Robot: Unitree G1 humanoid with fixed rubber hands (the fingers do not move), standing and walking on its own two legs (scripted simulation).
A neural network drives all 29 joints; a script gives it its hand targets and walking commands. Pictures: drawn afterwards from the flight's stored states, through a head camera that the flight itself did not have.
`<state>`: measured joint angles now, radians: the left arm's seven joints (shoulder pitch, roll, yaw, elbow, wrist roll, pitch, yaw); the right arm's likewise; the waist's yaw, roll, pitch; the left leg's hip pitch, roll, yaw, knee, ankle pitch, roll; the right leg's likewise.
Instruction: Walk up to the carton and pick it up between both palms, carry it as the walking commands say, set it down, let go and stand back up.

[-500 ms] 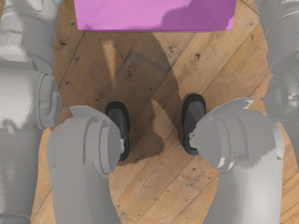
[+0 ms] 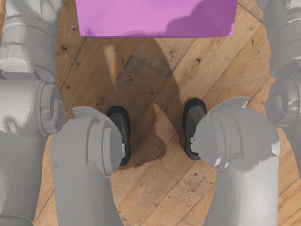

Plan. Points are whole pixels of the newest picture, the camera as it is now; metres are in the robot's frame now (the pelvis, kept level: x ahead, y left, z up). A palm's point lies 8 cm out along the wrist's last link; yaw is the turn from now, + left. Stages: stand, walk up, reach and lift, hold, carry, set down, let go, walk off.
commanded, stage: reach and lift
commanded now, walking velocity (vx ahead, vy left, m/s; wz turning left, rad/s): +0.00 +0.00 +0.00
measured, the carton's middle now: out of the picture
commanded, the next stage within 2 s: none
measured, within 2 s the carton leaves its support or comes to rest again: leaves its support in 0.22 s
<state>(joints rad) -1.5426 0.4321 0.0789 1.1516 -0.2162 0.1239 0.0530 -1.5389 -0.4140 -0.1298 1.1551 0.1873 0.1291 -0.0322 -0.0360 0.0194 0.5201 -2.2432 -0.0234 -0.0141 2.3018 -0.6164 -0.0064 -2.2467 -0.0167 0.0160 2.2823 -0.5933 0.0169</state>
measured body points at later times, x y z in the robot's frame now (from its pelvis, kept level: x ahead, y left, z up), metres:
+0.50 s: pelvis -0.01 +0.00 +0.02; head +0.36 -0.01 +0.27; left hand +0.58 +0.17 -0.13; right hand +0.56 -0.21 -0.13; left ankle +0.11 +0.12 -0.31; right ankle +0.11 -0.13 -0.31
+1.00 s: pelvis +0.00 +0.00 +0.04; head +0.35 -0.01 +0.33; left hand +0.57 +0.16 -0.08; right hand +0.56 -0.22 -0.08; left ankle +0.11 +0.12 -0.31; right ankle +0.11 -0.13 -0.31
